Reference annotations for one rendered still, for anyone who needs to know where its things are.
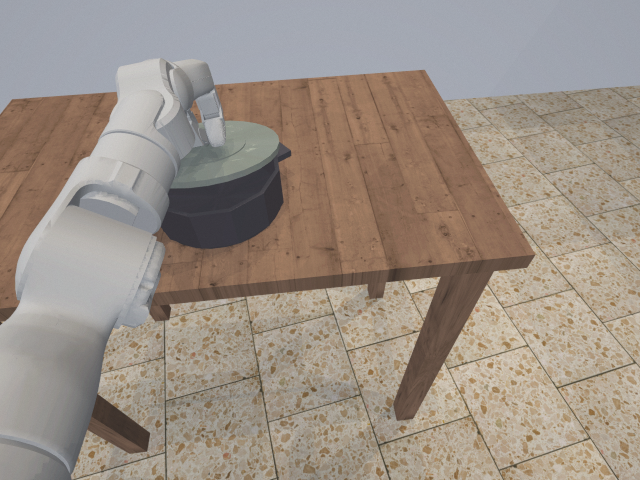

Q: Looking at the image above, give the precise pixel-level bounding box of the pot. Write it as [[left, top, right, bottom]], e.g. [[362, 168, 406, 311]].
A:
[[161, 142, 291, 249]]

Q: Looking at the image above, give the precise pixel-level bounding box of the robot left upper arm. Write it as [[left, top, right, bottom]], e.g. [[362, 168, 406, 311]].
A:
[[0, 204, 166, 480]]

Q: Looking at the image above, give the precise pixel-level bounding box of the left robot forearm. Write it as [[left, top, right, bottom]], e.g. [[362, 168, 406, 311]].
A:
[[15, 58, 195, 301]]

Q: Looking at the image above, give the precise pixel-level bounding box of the table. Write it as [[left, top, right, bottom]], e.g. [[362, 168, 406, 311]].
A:
[[0, 70, 536, 454]]

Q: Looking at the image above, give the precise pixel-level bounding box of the robot left hand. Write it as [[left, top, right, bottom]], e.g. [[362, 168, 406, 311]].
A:
[[172, 59, 226, 148]]

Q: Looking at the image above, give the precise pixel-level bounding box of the knob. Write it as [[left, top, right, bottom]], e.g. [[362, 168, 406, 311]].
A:
[[199, 124, 209, 146]]

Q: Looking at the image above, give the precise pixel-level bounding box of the lid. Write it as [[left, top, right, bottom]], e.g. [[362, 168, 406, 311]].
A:
[[170, 121, 280, 189]]

